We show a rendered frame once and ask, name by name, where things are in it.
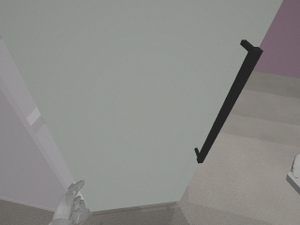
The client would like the fridge door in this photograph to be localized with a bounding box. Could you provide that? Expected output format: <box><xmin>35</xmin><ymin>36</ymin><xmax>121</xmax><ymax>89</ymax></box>
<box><xmin>0</xmin><ymin>0</ymin><xmax>283</xmax><ymax>212</ymax></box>

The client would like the right robot hand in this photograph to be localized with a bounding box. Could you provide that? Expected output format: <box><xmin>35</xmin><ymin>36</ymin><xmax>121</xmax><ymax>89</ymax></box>
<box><xmin>286</xmin><ymin>154</ymin><xmax>300</xmax><ymax>195</ymax></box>

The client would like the handle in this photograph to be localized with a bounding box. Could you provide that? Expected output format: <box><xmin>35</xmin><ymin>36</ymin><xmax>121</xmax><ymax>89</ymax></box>
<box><xmin>194</xmin><ymin>39</ymin><xmax>263</xmax><ymax>163</ymax></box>

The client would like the left robot hand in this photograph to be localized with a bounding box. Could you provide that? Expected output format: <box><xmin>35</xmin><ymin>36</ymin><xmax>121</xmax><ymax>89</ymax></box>
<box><xmin>52</xmin><ymin>180</ymin><xmax>88</xmax><ymax>225</ymax></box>

